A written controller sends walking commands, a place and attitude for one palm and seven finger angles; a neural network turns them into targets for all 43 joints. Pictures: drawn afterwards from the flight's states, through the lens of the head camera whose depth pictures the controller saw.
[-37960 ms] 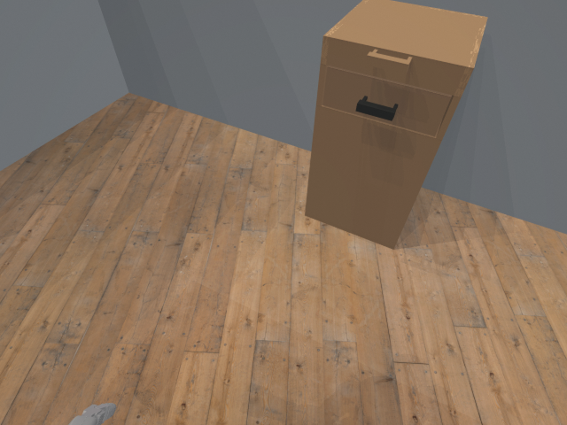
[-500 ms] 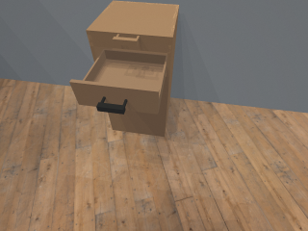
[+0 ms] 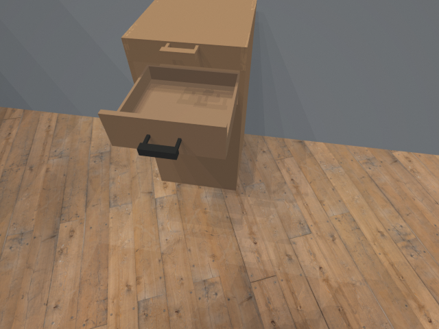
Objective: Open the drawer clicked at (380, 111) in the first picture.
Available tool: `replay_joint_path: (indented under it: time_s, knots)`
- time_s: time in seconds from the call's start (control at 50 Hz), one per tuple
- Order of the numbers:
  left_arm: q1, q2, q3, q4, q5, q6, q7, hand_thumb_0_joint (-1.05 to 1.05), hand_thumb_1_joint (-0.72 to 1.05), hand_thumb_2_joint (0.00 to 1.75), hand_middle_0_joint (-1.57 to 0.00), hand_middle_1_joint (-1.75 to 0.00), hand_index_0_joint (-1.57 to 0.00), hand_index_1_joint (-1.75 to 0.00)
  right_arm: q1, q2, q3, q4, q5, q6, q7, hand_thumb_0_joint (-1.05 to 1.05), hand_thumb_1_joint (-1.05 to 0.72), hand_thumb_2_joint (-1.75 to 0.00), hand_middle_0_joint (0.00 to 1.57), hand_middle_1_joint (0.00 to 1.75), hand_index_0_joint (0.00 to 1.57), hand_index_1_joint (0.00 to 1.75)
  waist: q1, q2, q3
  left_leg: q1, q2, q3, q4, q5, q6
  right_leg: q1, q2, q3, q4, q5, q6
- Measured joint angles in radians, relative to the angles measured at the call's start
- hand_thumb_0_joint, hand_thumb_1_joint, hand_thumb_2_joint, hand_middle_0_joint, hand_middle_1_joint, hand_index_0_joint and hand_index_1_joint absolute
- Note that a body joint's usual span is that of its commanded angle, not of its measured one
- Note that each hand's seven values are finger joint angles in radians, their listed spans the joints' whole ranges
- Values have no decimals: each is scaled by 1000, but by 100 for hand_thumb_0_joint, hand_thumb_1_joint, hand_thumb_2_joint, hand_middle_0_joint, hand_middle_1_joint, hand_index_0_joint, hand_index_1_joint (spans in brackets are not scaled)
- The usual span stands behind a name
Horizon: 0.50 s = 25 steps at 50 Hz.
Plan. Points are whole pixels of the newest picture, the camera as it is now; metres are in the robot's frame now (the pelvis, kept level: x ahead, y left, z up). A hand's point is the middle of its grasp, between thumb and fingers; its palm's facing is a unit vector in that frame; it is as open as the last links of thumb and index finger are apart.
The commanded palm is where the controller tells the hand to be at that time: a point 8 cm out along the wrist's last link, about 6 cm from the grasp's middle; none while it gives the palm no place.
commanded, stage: look to check the result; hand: left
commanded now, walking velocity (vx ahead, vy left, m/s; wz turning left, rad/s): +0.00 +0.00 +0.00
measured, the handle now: (160, 145) +0.62 +0.22 -0.10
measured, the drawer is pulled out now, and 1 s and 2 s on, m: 0.30 0.30 0.30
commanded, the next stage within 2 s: stand and wait in 0.16 s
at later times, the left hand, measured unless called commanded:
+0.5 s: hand out of the picture +0.04 +0.19 -0.17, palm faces +0.02 -0.97 -0.25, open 7.4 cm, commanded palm none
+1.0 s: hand out of the picture +0.06 +0.20 -0.16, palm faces +0.01 -0.96 -0.27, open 7.4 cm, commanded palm none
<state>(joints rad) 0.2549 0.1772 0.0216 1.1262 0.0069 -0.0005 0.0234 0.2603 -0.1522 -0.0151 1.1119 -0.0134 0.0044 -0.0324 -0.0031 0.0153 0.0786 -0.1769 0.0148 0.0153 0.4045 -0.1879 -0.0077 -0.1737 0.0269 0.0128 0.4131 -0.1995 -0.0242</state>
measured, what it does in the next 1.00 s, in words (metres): stands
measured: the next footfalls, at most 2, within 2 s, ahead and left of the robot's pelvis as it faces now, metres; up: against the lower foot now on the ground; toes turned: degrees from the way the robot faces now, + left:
none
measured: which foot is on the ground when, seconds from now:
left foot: down 0.00-1.00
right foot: down 0.00-1.00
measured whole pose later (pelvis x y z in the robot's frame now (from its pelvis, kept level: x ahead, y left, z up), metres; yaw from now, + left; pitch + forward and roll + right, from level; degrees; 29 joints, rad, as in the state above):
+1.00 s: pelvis +0.02 -0.01 +0.00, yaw +0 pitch -2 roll +0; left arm 0.18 0.23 0.03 1.12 0.01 -0.01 0.02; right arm 0.19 -0.22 -0.02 1.12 -0.02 0.00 -0.03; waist -0.01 0.01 0.08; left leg -0.13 0.03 0.01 0.35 -0.18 -0.02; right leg -0.13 0.04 0.01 0.36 -0.19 -0.04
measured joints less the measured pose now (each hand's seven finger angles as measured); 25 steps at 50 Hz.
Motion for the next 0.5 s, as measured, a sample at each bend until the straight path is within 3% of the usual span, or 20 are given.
replay_joint_path:
  time_s: [0.5]
  knots:
    - [-61, 33, 4, -9, -1, -10, -4, 0, 90, 90, -20, -30, -20, -29, -45, -40, -4, 6, -1, -1, 3, 0, -91, -90, 20, 30, 20, 30, -6, -2, 1, 27, 10, -4, -30, 2, -12, 25, 10, -3, -26, 0, -11]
